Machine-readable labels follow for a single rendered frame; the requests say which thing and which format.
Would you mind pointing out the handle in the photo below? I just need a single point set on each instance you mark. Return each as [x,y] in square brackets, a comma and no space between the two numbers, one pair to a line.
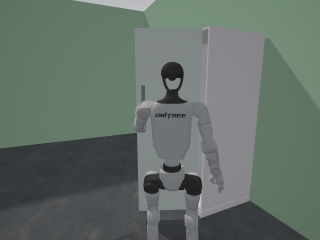
[142,95]

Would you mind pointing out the robot shin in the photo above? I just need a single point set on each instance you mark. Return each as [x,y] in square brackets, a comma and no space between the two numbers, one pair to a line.
[152,230]
[193,235]

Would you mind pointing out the right robot shin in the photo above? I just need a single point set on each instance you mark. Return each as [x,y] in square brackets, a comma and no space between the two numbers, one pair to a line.
[193,235]

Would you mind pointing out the right robot hand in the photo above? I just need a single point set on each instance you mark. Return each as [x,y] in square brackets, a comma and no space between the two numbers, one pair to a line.
[219,181]

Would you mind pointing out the left robot upper arm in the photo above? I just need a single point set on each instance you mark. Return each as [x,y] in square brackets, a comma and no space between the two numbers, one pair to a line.
[142,116]

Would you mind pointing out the left robot hand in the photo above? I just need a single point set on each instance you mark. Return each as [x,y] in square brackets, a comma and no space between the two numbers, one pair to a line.
[137,107]

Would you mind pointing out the fridge door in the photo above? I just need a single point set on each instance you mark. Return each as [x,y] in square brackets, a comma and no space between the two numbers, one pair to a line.
[154,47]

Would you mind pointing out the right robot forearm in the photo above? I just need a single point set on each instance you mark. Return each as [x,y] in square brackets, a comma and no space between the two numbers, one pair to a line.
[213,162]

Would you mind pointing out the right robot upper arm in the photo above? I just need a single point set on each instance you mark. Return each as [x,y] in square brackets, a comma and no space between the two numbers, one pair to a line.
[199,110]

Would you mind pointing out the left robot shin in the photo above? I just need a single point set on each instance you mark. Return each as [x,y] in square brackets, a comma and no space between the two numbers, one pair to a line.
[152,230]

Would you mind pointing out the left robot forearm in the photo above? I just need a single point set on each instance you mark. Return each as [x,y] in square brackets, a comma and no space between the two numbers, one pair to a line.
[134,125]

